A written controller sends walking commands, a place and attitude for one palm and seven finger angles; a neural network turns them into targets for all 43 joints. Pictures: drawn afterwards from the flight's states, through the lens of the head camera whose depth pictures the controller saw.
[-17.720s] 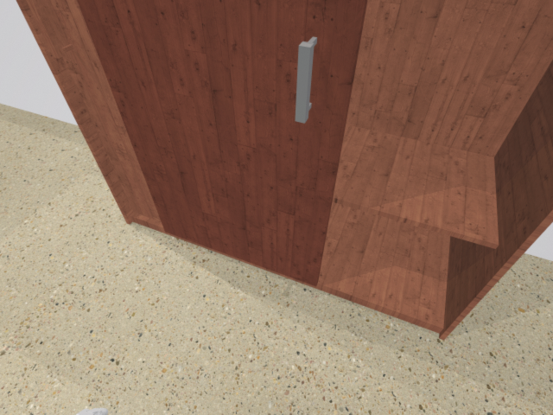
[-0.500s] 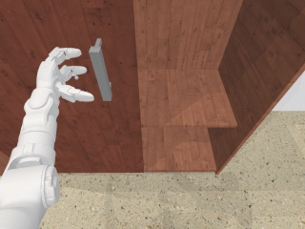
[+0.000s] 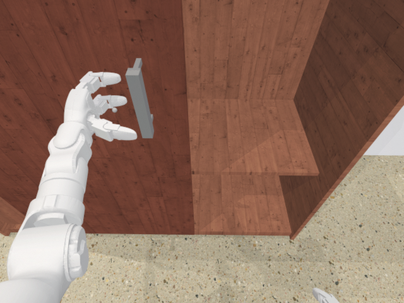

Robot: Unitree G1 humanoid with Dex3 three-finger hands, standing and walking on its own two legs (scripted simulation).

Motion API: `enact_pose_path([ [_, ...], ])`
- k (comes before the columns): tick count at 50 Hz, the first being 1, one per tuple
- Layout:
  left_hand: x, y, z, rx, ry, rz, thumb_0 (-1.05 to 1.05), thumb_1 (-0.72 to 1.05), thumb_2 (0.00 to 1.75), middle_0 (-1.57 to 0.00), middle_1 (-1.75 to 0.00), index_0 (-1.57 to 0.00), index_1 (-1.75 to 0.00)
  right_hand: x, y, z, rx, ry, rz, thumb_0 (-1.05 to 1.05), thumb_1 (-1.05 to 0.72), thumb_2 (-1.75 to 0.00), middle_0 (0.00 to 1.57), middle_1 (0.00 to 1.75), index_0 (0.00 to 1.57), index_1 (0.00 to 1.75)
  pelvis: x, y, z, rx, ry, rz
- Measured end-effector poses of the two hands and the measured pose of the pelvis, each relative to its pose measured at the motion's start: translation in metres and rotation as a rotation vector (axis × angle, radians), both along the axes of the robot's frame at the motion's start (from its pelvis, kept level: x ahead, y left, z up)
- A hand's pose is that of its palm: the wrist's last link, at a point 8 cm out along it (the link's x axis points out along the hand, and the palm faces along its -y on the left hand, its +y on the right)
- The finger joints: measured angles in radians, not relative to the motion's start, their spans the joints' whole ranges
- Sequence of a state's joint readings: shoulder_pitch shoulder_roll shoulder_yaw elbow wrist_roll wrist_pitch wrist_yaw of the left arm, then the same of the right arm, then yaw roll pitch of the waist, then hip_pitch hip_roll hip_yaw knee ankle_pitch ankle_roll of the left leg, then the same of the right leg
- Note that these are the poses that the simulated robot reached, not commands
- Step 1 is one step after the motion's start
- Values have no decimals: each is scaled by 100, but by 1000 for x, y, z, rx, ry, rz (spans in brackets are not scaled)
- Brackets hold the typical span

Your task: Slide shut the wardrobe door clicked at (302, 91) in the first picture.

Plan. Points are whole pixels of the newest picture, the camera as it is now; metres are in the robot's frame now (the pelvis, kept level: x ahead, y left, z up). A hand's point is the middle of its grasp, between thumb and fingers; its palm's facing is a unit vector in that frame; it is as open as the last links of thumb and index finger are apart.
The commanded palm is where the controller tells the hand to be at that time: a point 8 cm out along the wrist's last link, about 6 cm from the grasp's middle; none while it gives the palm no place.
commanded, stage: move the hooked fingers beside the handle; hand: left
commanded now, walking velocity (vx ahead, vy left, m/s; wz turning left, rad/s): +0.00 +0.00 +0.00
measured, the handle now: (143, 100) +0.50 +0.13 +0.14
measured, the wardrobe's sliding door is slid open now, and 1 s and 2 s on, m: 0.49 0.49 0.49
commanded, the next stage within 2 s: feel for the door with the fingertips in 0.18 s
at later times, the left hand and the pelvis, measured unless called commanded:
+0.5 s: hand (110, 110) +0.45 +0.19 +0.15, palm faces +0.02 -1.00 +0.00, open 13.9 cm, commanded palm +0.44 +0.22 +0.14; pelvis +0.00 +0.00 +0.00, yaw +1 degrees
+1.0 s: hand (115, 109) +0.46 +0.18 +0.15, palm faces +0.03 -1.00 -0.02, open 13.6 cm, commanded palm +0.44 +0.21 +0.14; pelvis -0.01 +0.01 -0.01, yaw +2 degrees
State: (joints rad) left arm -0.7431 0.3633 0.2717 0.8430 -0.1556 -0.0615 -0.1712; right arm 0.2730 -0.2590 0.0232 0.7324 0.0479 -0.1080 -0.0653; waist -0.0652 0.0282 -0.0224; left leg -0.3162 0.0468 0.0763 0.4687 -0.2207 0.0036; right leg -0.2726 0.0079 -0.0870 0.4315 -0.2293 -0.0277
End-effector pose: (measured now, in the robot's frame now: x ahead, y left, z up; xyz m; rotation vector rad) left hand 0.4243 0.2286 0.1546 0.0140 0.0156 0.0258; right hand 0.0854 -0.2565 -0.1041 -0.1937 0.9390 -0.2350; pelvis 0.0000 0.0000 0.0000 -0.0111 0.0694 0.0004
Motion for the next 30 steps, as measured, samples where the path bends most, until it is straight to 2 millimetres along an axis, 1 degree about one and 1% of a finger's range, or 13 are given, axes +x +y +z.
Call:
enact_pose_path([
  [6,-3,9,-1,8,-6,3,-1,-50,30,-30,-120,-30,-120,-3,-3,0,-5,10,-4,1,-90,-89,21,30,20,30,-1,-1,-1,-1,1,1],
  [11,-3,13,-6,1,5,0,-1,-50,30,-30,-120,-30,-120,-14,-8,-2,-21,48,-12,1,-90,-89,21,30,20,30,-1,-1,-1,-2,5,6],
  [16,2,17,-8,-7,7,2,-1,-50,30,-30,-120,-30,-120,-26,-11,-2,-38,81,-26,1,-90,-89,20,30,20,30,-3,-1,-2,-4,13,7],
  [20,6,13,-7,7,-5,-17,-1,-50,30,-30,-120,-30,-120,-35,-12,-3,-41,100,-36,1,-90,-89,20,30,20,30,-2,1,-2,-6,20,8],
  [23,7,12,-8,-13,-8,-10,-1,-50,30,-31,-120,-30,-122,-39,-10,-5,-37,116,-36,1,-90,-89,20,30,20,30,-1,3,-2,-6,24,9],
  [30,7,11,-7,-8,-4,7,-1,-50,30,-32,-122,-31,-124,-37,-1,-8,-18,123,-13,1,-90,-89,20,30,20,30,-1,6,-2,-8,30,20],
])
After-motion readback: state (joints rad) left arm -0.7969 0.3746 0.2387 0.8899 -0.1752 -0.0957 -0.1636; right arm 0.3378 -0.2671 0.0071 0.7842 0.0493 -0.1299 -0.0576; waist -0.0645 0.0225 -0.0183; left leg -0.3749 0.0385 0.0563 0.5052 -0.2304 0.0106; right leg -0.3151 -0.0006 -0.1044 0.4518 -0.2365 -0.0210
